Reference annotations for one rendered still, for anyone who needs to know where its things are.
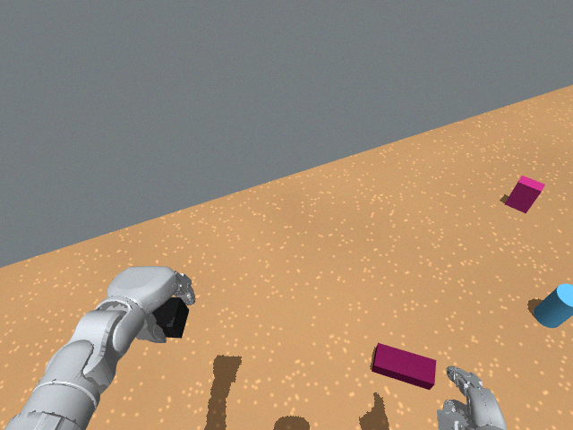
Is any left robot arm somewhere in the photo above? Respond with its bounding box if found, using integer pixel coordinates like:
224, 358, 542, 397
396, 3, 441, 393
4, 296, 144, 430

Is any right robot hand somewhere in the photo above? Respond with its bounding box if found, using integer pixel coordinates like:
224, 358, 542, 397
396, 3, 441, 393
437, 366, 508, 430

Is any left robot hand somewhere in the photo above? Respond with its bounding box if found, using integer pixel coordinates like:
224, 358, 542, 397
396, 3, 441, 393
107, 266, 195, 343

